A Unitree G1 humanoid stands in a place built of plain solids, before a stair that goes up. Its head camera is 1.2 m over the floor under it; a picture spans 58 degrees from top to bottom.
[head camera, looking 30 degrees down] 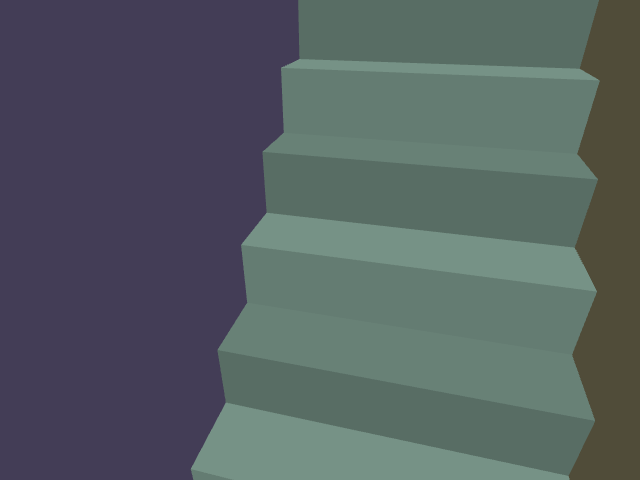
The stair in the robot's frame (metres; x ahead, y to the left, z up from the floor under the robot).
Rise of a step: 0.20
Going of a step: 0.20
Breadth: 0.88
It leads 14 degrees to the right of straight ahead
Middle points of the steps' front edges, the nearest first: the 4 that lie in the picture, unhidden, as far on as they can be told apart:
0.72 -0.16 0.40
0.91 -0.21 0.60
1.11 -0.26 0.80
1.30 -0.31 0.99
